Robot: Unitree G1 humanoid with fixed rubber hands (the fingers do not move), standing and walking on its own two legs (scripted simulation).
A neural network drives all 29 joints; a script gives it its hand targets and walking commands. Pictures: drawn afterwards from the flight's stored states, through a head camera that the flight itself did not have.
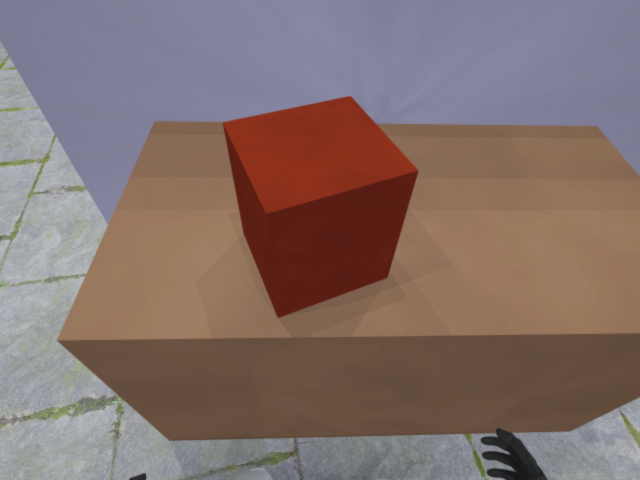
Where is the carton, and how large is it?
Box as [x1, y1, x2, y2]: [223, 96, 417, 317]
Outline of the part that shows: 350,96 223,122 243,232 278,317 387,277 416,177 417,169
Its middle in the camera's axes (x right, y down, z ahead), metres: -0.01 -0.04 +0.63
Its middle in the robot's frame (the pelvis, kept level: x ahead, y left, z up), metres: +0.51 +0.04 +0.02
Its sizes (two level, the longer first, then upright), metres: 0.210 0.200 0.250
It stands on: a pedestal, 0.65 m high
